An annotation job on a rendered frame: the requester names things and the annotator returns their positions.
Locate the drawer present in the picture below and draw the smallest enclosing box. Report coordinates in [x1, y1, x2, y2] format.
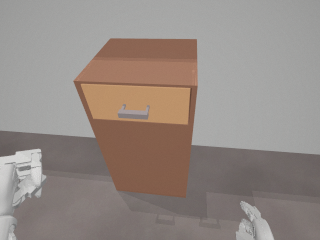
[81, 83, 191, 125]

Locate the handle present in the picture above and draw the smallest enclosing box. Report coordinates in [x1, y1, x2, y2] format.
[117, 104, 150, 120]

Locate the cabinet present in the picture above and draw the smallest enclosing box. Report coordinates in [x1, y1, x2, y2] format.
[73, 38, 198, 198]

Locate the robot left forearm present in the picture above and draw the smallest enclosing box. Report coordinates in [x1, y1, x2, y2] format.
[0, 215, 18, 240]

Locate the left robot hand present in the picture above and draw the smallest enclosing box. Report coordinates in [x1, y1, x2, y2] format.
[0, 149, 46, 216]

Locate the right robot hand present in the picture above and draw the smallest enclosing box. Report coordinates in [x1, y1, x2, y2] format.
[235, 201, 274, 240]

